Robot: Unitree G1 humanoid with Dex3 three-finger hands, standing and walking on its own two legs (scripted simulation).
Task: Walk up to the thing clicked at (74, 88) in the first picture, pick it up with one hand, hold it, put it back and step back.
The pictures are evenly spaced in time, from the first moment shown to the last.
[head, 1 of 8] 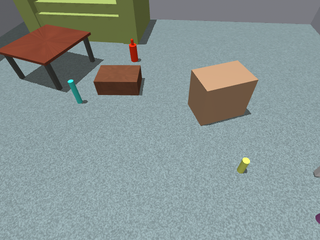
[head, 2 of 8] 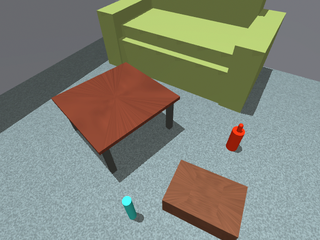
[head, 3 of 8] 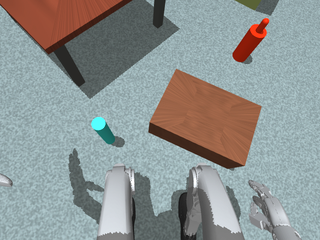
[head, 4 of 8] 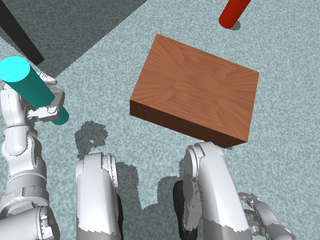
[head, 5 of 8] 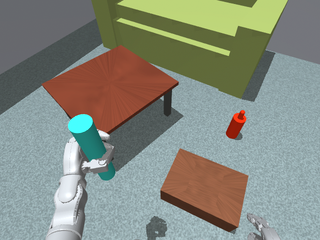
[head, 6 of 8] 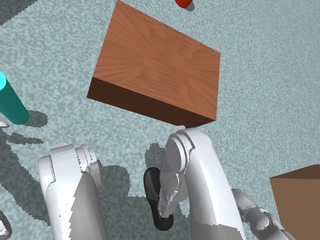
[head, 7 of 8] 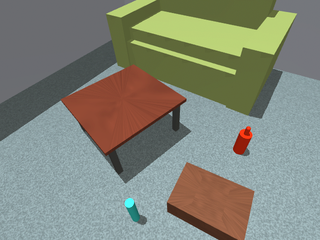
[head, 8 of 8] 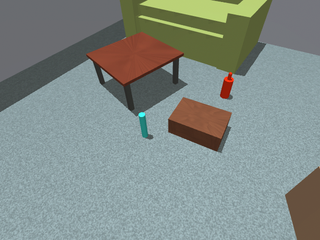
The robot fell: no
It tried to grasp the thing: yes
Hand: left
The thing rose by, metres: 0.65
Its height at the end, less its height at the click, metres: +0.00
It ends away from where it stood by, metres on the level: 0.01
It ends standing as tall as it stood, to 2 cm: yes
